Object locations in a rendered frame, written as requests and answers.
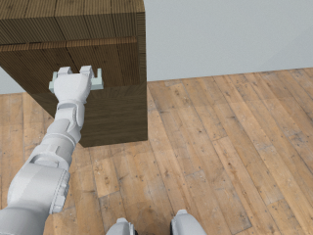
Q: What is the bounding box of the drawer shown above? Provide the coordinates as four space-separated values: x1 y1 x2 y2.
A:
0 35 140 94

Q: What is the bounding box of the left robot upper arm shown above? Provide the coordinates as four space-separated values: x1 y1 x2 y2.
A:
0 163 70 235

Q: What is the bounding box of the left robot shin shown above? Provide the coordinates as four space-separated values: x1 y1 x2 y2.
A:
116 217 129 223

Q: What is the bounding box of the robot left forearm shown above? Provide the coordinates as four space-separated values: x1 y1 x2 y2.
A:
7 100 85 205

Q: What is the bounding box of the handle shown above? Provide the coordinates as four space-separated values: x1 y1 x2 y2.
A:
49 69 104 94

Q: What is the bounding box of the robot right thigh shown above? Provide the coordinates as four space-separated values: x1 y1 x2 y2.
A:
171 213 207 235

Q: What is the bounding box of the cabinet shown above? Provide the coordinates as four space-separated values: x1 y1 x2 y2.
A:
0 0 149 148

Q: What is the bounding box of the robot left hand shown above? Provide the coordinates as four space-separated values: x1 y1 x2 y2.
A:
54 66 95 105

